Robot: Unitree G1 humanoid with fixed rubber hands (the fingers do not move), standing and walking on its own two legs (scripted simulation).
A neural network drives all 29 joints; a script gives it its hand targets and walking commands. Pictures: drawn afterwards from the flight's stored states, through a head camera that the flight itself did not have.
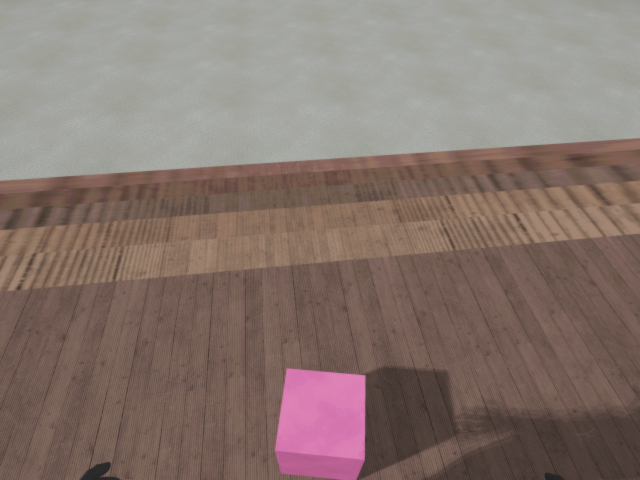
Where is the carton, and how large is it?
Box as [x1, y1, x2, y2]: [275, 368, 364, 479]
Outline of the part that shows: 287,368 275,446 275,452 281,473 339,479 356,479 364,460 364,375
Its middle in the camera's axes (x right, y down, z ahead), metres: +0.01 +0.51 +1.06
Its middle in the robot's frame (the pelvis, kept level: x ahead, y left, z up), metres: +0.38 +0.00 -0.66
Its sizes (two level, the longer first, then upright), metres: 0.210 0.200 0.250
